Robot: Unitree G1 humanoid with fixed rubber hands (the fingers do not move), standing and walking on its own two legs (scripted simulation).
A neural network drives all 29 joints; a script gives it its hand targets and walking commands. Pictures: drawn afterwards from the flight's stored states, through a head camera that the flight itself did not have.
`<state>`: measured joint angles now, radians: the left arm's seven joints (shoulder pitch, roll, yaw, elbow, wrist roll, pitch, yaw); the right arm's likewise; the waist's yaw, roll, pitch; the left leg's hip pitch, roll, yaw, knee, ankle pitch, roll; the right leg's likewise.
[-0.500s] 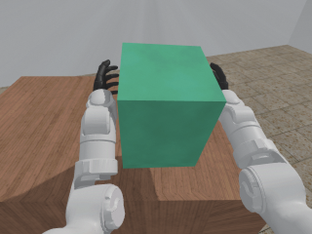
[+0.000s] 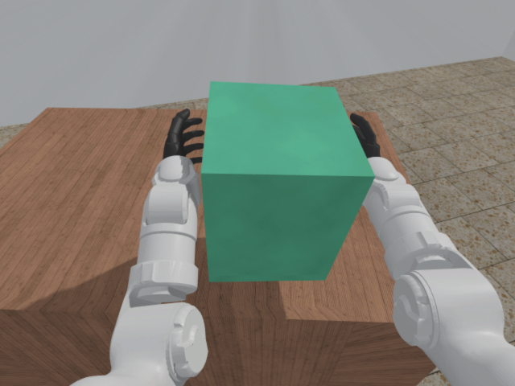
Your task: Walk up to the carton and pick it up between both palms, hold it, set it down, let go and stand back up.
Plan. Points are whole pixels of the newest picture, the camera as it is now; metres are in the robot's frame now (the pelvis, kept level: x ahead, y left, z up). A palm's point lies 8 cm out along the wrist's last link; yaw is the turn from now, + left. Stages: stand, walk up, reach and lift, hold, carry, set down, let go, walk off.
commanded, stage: set down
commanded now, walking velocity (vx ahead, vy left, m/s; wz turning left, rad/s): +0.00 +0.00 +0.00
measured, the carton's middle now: (270, 186) +0.41 +0.00 +0.14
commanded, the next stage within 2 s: none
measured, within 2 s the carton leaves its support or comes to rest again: rests again in 1.48 s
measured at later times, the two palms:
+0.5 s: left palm (188, 178) +0.40 +0.14 +0.16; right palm (364, 174) +0.43 -0.15 +0.14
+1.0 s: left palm (192, 188) +0.40 +0.13 +0.14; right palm (364, 187) +0.43 -0.16 +0.12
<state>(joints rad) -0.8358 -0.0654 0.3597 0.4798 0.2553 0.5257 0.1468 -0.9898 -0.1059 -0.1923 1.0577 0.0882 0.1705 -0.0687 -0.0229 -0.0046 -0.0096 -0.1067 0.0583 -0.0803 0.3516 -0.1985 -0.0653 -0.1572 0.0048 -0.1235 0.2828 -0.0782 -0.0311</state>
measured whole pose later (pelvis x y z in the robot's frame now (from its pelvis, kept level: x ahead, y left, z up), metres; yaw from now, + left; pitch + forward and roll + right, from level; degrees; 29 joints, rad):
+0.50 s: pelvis +0.01 +0.00 +0.00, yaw -1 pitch +1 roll -1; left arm -0.76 -0.11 0.33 0.47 0.22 0.48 0.21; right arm -0.96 -0.14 -0.16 1.10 0.09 0.12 -0.01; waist 0.00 0.02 -0.03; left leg -0.16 0.07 -0.07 0.36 -0.21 -0.07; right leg -0.22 0.02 -0.11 0.28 -0.08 -0.04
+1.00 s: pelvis +0.00 +0.00 +0.00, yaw -1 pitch +2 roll +0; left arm -0.74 -0.13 0.35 0.49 0.24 0.40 0.20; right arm -0.92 -0.12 -0.22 1.08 0.01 0.08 0.01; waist 0.02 0.02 -0.03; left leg -0.20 0.06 -0.07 0.34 -0.18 -0.07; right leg -0.27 0.01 -0.11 0.29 -0.07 -0.04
